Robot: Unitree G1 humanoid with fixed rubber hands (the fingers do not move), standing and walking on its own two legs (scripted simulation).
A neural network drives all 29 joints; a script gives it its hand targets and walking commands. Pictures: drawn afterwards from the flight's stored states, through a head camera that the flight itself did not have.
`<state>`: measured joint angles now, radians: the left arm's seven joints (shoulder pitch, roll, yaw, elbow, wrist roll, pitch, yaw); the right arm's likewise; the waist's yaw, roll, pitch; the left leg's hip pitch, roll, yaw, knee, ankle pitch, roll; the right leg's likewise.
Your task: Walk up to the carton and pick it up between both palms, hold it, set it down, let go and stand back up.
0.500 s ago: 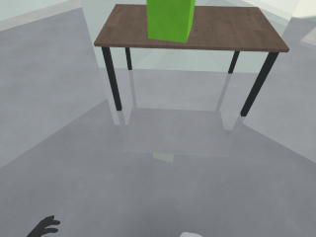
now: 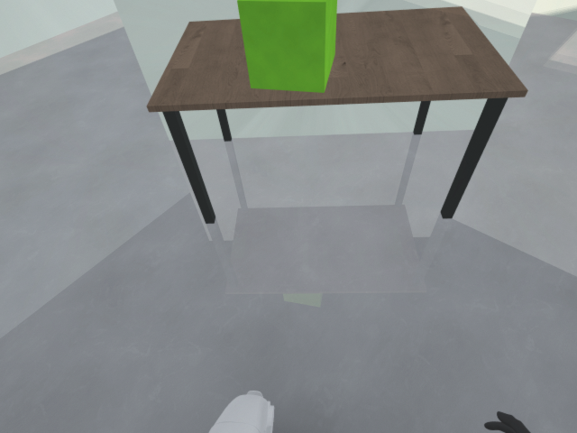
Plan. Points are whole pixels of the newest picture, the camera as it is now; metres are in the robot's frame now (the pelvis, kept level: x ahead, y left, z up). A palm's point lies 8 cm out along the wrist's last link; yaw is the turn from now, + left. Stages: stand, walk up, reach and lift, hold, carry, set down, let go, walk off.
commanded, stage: walk up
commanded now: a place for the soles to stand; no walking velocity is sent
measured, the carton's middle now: (293, 31) +1.22 +0.06 +0.00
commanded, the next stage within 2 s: none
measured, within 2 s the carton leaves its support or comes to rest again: neither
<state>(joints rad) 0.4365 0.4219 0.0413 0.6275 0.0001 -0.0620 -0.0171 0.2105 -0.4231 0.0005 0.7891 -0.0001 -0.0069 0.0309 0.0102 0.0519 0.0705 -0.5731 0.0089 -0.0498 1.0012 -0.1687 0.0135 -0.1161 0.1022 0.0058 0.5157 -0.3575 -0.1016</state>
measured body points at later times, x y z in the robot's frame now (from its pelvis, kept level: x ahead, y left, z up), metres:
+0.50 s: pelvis +0.14 +0.05 -0.01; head +0.13 +0.08 +0.43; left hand +0.26 +0.36 -0.10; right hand +0.18 -0.27 -0.10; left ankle +0.12 +0.13 -0.73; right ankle +0.19 -0.11 -0.68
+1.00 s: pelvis +0.25 -0.04 +0.00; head +0.28 -0.08 +0.45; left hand +0.33 +0.29 -0.06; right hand +0.31 -0.35 -0.14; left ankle +0.26 +0.15 -0.65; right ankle +0.30 -0.08 -0.73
